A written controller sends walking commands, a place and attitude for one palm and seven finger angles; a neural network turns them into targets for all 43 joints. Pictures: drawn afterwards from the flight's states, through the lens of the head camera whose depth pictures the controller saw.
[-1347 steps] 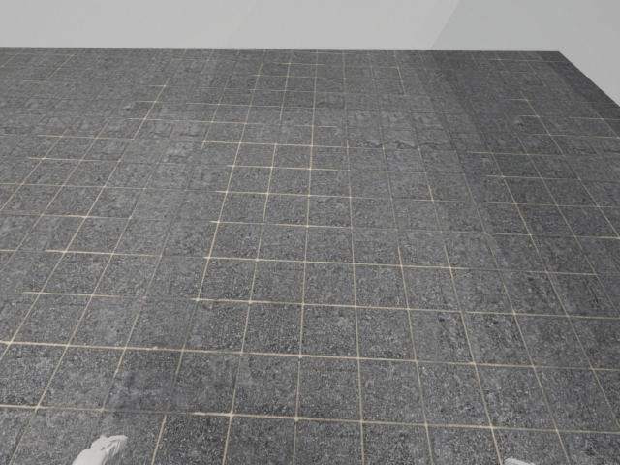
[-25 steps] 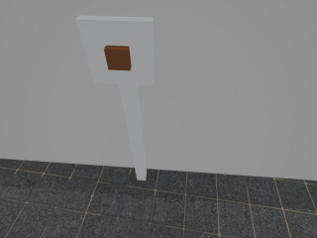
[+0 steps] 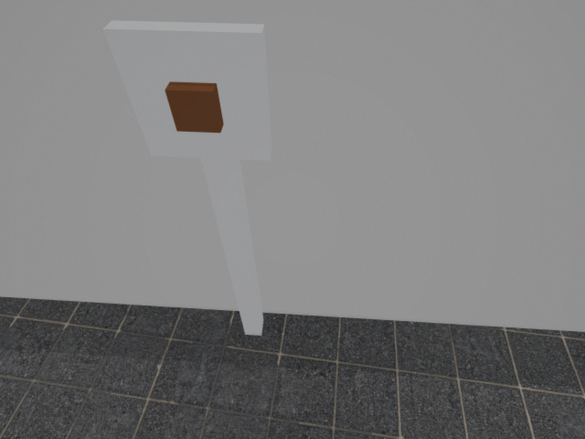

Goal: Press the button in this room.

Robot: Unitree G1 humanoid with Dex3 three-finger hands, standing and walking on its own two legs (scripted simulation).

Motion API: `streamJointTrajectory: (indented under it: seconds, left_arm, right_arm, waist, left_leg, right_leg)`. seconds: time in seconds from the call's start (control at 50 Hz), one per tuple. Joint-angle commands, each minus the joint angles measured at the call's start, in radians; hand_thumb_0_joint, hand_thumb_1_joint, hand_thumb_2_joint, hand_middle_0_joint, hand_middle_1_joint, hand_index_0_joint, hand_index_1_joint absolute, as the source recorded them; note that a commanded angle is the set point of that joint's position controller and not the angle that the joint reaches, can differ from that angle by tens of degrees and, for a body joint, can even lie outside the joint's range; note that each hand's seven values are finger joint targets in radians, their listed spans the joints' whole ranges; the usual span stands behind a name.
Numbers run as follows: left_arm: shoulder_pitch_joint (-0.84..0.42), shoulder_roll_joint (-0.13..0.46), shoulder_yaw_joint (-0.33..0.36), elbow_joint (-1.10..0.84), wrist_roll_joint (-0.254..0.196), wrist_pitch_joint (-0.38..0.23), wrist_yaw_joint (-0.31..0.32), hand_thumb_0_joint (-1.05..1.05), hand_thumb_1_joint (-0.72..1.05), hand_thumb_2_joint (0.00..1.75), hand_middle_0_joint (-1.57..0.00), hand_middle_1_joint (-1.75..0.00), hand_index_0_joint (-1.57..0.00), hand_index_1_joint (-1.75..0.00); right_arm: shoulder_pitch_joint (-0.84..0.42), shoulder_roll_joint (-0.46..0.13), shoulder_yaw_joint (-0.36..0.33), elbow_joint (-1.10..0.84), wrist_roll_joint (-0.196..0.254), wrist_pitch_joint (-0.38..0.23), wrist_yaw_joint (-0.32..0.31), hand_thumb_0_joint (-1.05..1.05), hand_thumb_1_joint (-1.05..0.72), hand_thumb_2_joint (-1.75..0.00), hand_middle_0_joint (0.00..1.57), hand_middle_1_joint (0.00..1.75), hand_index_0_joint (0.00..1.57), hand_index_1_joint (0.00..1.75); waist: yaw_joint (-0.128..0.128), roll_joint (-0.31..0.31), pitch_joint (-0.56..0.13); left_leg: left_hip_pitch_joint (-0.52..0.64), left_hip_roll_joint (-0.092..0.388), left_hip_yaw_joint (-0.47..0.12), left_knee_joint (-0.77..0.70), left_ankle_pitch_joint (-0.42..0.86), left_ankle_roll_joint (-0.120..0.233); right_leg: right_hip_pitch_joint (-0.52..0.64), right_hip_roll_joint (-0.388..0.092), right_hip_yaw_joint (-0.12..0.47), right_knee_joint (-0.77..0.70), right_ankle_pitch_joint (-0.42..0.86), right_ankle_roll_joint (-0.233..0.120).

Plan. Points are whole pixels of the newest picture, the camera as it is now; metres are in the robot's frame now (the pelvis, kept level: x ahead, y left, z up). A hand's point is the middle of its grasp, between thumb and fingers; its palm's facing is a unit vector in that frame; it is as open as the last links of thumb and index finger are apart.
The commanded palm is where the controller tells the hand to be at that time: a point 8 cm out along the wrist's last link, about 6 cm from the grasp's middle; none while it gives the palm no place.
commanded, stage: come to a stop and stand still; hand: left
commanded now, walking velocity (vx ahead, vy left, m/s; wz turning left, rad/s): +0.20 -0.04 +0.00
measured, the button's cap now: (196, 106) +0.54 +0.18 +0.18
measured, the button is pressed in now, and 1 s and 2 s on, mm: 0 0 0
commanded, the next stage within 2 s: look again from close up in 1.26 s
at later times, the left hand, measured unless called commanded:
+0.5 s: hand out of the picture +0.10 +0.19 -0.16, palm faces +0.04 -0.97 -0.22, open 7.3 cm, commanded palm none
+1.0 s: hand out of the picture +0.05 +0.18 -0.16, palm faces +0.08 -0.97 -0.23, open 7.3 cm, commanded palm none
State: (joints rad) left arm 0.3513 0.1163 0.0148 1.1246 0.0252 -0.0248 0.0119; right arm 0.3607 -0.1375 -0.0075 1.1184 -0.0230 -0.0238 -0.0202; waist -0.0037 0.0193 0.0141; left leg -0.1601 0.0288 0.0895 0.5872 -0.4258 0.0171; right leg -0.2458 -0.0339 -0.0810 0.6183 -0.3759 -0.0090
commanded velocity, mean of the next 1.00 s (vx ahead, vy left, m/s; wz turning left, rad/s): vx -0.02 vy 0.03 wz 0.00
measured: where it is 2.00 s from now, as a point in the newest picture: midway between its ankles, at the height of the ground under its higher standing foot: outside the picture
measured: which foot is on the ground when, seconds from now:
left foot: down 0.00-0.00, up 0.02-0.18, down 0.20-0.60, up 0.62-1.00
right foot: down 0.00-0.20, up 0.22-0.56, down 0.58-1.00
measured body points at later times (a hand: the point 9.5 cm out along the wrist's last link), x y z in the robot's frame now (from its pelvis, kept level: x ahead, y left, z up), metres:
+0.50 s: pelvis +0.06 +0.01 +0.01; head +0.10 +0.01 +0.46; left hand +0.10 +0.24 -0.14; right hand +0.10 -0.22 -0.14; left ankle +0.05 +0.10 -0.73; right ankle +0.05 -0.12 -0.70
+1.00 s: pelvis +0.03 -0.02 +0.01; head +0.05 -0.01 +0.46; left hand +0.05 +0.23 -0.14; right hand +0.08 -0.25 -0.14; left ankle +0.00 +0.10 -0.72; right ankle +0.06 -0.12 -0.73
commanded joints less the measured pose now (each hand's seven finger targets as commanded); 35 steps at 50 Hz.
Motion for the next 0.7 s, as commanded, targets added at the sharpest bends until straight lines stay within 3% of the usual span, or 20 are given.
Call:
streamJointTrajectory:
  seconds: [0.0,0.02,0.06,0.1,0.14,0.16,0.18,0.2,0.22,0.26,0.3,0.36,0.46,0.52,0.54,0.56,0.58,0.6,0.62,0.68]
  left_arm:
    - [0.257,0.174,0.046,0.036,0.002,-0.034,0.017,0.0,0.9,0.9,-0.2,-0.3,-0.2,-0.3]
    - [0.264,0.166,0.046,0.037,0.01,-0.039,0.022,0.0,0.9,0.9,-0.2,-0.3,-0.2,-0.3]
    - [0.217,0.159,0.046,0.015,0.016,-0.039,0.029,0.0,0.9,0.9,-0.2,-0.3,-0.2,-0.3]
    - [0.105,0.158,0.043,-0.017,0.011,-0.036,0.024,0.0,0.9,0.9,-0.2,-0.3,-0.2,-0.3]
    - [0.037,0.13,0.038,-0.034,-0.002,-0.024,0.023,0.0,0.9,0.9,-0.2,-0.3,-0.2,-0.3]
    - [0.04,0.092,0.027,-0.039,-0.009,-0.012,0.022,0.0,0.9,0.9,-0.2,-0.3,-0.2,-0.3]
    - [0.068,0.054,0.017,-0.049,-0.018,-0.005,0.024,0.0,0.9,0.9,-0.2,-0.3,-0.2,-0.3]
    - [0.081,0.067,0.017,-0.054,-0.019,0.004,0.031,0.0,0.9,0.9,-0.2,-0.3,-0.2,-0.3]
    - [0.063,0.056,0.014,-0.049,-0.012,0.01,0.035,0.0,0.9,0.9,-0.2,-0.3,-0.2,-0.3]
    - [0.053,0.048,0.01,-0.026,-0.009,0.018,0.03,0.0,0.9,0.9,-0.2,-0.3,-0.2,-0.3]
    - [0.064,0.049,0.008,-0.02,-0.011,0.027,0.026,0.0,0.9,0.9,-0.2,-0.3,-0.2,-0.3]
    - [0.033,0.061,0.016,-0.051,-0.007,0.04,0.023,0.0,0.9,0.9,-0.2,-0.3,-0.2,-0.3]
    - [-0.036,0.085,0.033,-0.126,-0.001,0.052,0.021,0.0,0.9,0.9,-0.2,-0.3,-0.2,-0.3]
    - [-0.009,0.094,0.038,-0.135,0.0,0.037,0.02,0.0,0.9,0.9,-0.2,-0.3,-0.2,-0.3]
    - [-0.002,0.122,0.039,-0.138,0.003,0.024,0.023,0.0,0.9,0.9,-0.2,-0.3,-0.2,-0.3]
    - [-0.005,0.184,0.044,-0.142,0.007,0.012,0.028,0.0,0.9,0.9,-0.2,-0.3,-0.2,-0.3]
    - [-0.008,0.231,0.045,-0.147,0.001,0.007,0.029,0.0,0.9,0.9,-0.2,-0.3,-0.2,-0.3]
    - [-0.014,0.237,0.038,-0.152,0.002,0.008,0.026,0.0,0.9,0.9,-0.2,-0.3,-0.2,-0.3]
    - [-0.033,0.233,0.041,-0.157,0.003,0.004,0.027,0.0,0.9,0.9,-0.2,-0.3,-0.2,-0.3]
    - [-0.089,0.205,0.035,-0.181,0.0,0.004,0.031,0.0,0.9,0.9,-0.2,-0.3,-0.2,-0.3]
  right_arm:
    - [-0.079,-0.037,-0.005,-0.095,0.002,-0.027,-0.001,0.0,-0.9,-0.9,0.2,0.3,0.2,0.3]
    - [-0.123,-0.038,-0.01,-0.115,0.004,-0.03,0.002,0.0,-0.9,-0.9,0.2,0.3,0.2,0.3]
    - [-0.147,-0.033,-0.013,-0.127,0.009,-0.036,0.012,0.0,-0.9,-0.9,0.2,0.3,0.2,0.3]
    - [-0.084,-0.012,-0.013,-0.109,0.013,-0.034,0.018,0.0,-0.9,-0.9,0.2,0.3,0.2,0.3]
    - [0.069,-0.001,-0.004,-0.038,0.011,-0.033,0.01,0.0,-0.9,-0.9,0.2,0.3,0.2,0.3]
    - [0.137,-0.064,-0.012,-0.004,0.006,-0.037,-0.003,0.0,-0.9,-0.9,0.2,0.3,0.2,0.3]
    - [0.169,-0.144,-0.021,-0.009,-0.001,-0.04,-0.013,0.0,-0.9,-0.9,0.2,0.3,0.2,0.3]
    - [0.132,-0.16,-0.02,-0.025,0.003,-0.023,-0.021,0.0,-0.9,-0.9,0.2,0.3,0.2,0.3]
    - [0.052,-0.15,-0.017,-0.051,0.001,-0.018,-0.024,0.0,-0.9,-0.9,0.2,0.3,0.2,0.3]
    - [-0.047,-0.115,-0.002,-0.065,0.002,-0.026,-0.033,0.0,-0.9,-0.9,0.2,0.3,0.2,0.3]
    - [-0.061,-0.127,-0.006,-0.067,0.005,-0.024,-0.037,0.0,-0.9,-0.9,0.2,0.3,0.2,0.3]
    - [-0.047,-0.16,-0.035,-0.077,0.003,-0.01,-0.041,0.0,-0.9,-0.9,0.2,0.3,0.2,0.3]
    - [-0.075,-0.185,-0.061,-0.108,-0.008,0.013,-0.035,0.0,-0.9,-0.9,0.2,0.3,0.2,0.3]
    - [-0.106,-0.17,-0.061,-0.125,-0.007,0.02,-0.025,0.0,-0.9,-0.9,0.2,0.3,0.2,0.3]
    - [-0.101,-0.143,-0.057,-0.128,-0.003,0.019,-0.018,0.0,-0.9,-0.9,0.2,0.3,0.2,0.3]
    - [-0.083,-0.098,-0.048,-0.138,0.007,0.022,-0.012,0.0,-0.9,-0.9,0.2,0.3,0.2,0.3]
    - [-0.082,-0.069,-0.043,-0.147,0.01,0.029,-0.009,0.0,-0.9,-0.9,0.2,0.3,0.2,0.3]
    - [-0.096,-0.067,-0.044,-0.144,0.01,0.035,-0.007,0.0,-0.9,-0.9,0.2,0.3,0.2,0.3]
    - [-0.119,-0.063,-0.043,-0.143,0.008,0.046,-0.005,0.0,-0.9,-0.9,0.2,0.3,0.2,0.3]
    - [-0.104,-0.083,-0.043,-0.119,0.008,0.052,0.005,0.0,-0.9,-0.9,0.2,0.3,0.2,0.3]
  waist:
    - [0.089,-0.258,0.075]
    - [0.094,-0.212,0.079]
    - [0.07,-0.144,0.065]
    - [0.002,-0.118,0.032]
    - [-0.065,-0.062,0.017]
    - [-0.074,0.086,-0.003]
    - [-0.065,0.295,-0.045]
    - [-0.043,0.223,-0.051]
    - [-0.024,0.132,-0.005]
    - [0.008,0.149,0.07]
    - [0.013,0.133,0.039]
    - [-0.001,0.067,-0.031]
    - [0.001,0.114,-0.032]
    - [0.033,0.094,-0.053]
    - [0.035,0.013,-0.071]
    - [0.023,-0.155,-0.096]
    - [0.025,-0.238,-0.077]
    - [0.035,-0.184,-0.073]
    - [0.037,-0.245,-0.06]
    - [0.018,-0.212,-0.01]
  left_leg:
    - [-0.449,-0.01,0.018,0.318,-0.154,0.015]
    - [-0.503,0.003,-0.013,0.395,-0.191,0.018]
    - [-0.489,0.041,-0.058,0.362,-0.188,0.026]
    - [-0.259,0.037,-0.035,0.15,-0.039,0.021]
    - [0.052,-0.021,0.03,-0.074,0.239,0.002]
    - [0.15,0.07,-0.091,-0.136,0.384,0.021]
    - [0.145,0.313,-0.382,-0.235,0.644,0.131]
    - [0.111,0.39,-0.431,-0.258,0.79,0.221]
    - [0.009,0.36,-0.35,-0.253,0.777,0.225]
    - [-0.068,0.302,-0.279,-0.241,0.933,0.193]
    - [-0.018,0.268,-0.212,-0.225,0.996,0.174]
    - [0.073,0.27,-0.19,-0.189,1.036,0.171]
    - [0.012,0.273,-0.176,-0.182,0.913,0.166]
    - [-0.054,0.208,-0.138,-0.117,0.672,0.103]
    - [-0.085,0.144,-0.097,-0.063,0.517,0.053]
    - [-0.173,0.054,-0.027,0.019,0.236,-0.001]
    - [-0.221,-0.014,-0.017,0.097,-0.061,-0.027]
    - [-0.21,-0.018,-0.056,0.195,-0.147,-0.025]
    - [-0.24,-0.006,-0.072,0.278,-0.163,-0.028]
    - [-0.277,-0.002,-0.082,0.362,-0.048,-0.044]
  right_leg:
    - [0.266,-0.301,0.407,-0.273,0.458,-0.229]
    - [0.285,-0.327,0.425,-0.278,0.536,-0.263]
    - [0.261,-0.323,0.363,-0.259,0.526,-0.261]
    - [0.089,-0.264,0.235,-0.246,0.418,-0.195]
    - [-0.082,-0.133,0.089,-0.13,0.318,-0.105]
    - [-0.157,-0.069,0.045,0.027,0.228,-0.055]
    - [-0.216,0.005,-0.023,0.203,-0.099,0.006]
    - [-0.199,0.001,0.042,0.293,-0.258,-0.001]
    - [-0.146,-0.022,0.066,0.302,-0.239,-0.009]
    - [-0.129,-0.051,0.074,0.269,-0.175,0.005]
    - [-0.109,-0.05,0.058,0.211,-0.115,0.016]
    - [-0.116,-0.026,0.027,0.143,-0.051,0.021]
    - [-0.1,-0.011,0.028,0.136,-0.029,0.009]
    - [0.028,-0.012,0.025,-0.08,0.171,0.009]
    - [0.082,-0.048,0.078,-0.153,0.324,0.001]
    - [0.135,-0.195,0.253,-0.174,0.527,-0.045]
    - [0.114,-0.32,0.329,-0.22,0.669,-0.138]
    - [0.075,-0.341,0.325,-0.241,0.662,-0.188]
    - [0.055,-0.316,0.34,-0.256,0.623,-0.194]
    - [0.047,-0.263,0.274,-0.271,0.577,-0.179]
